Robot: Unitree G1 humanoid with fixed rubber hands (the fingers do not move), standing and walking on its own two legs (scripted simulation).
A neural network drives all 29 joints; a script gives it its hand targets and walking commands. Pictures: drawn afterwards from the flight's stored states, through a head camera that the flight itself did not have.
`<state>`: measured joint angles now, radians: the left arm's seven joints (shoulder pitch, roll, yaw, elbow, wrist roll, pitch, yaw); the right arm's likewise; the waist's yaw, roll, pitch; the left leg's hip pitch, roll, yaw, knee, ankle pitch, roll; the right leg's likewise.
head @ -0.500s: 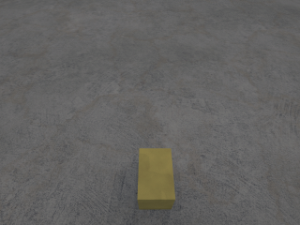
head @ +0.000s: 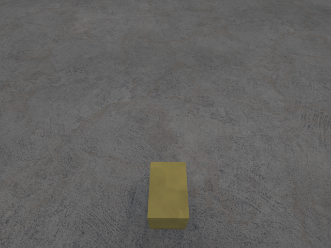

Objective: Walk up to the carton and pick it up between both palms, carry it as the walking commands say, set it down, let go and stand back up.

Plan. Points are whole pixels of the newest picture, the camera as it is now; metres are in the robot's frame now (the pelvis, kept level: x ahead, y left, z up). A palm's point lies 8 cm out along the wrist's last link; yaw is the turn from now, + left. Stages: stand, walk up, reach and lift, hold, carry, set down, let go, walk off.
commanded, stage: stand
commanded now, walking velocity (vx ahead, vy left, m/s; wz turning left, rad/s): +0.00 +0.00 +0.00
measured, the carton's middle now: (167, 195) +0.46 +0.00 -0.66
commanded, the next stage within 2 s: reach and lift in 0.42 s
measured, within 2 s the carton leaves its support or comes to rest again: neither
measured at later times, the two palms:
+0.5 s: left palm out of the picture +0.00 +0.21 -0.15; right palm out of the picture +0.01 -0.22 -0.15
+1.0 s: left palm out of the picture +0.14 +0.21 -0.18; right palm (246, 240) +0.17 -0.22 -0.18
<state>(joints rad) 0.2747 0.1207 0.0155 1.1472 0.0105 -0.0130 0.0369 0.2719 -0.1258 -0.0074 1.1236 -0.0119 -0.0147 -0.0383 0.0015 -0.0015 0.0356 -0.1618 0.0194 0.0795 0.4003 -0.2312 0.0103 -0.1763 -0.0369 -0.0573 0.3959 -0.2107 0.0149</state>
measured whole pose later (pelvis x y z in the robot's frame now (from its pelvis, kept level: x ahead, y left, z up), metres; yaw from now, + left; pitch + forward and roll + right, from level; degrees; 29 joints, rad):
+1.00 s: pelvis -0.03 -0.01 -0.06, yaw +3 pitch +20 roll +0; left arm 0.03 0.10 0.10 0.44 0.05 0.40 0.00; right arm 0.00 -0.14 -0.09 0.46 -0.05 0.38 0.05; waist -0.01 0.00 0.00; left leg -0.86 0.00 -0.02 0.88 -0.30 0.00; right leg -0.86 0.00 0.01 0.88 -0.36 0.01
